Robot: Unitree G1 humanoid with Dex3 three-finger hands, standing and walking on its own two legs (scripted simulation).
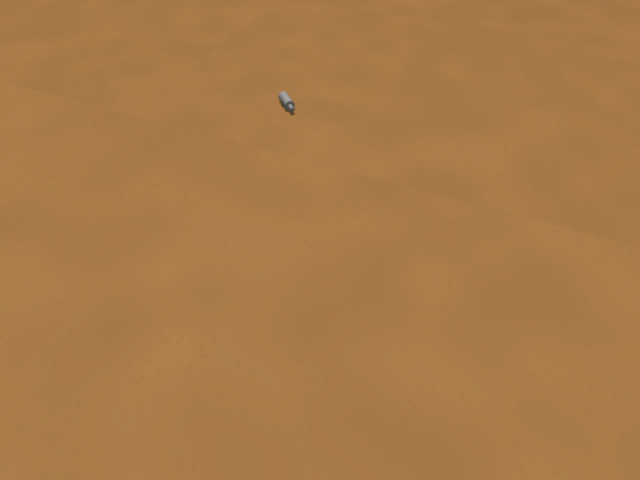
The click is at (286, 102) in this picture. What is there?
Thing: lying bottle
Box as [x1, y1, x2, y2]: [279, 91, 294, 111]
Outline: 280,92 280,100 287,109 292,111 294,109 293,102 286,92
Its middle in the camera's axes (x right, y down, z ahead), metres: -0.18 -0.80 +2.33
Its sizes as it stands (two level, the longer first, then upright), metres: 0.171 0.060 0.060
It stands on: the floor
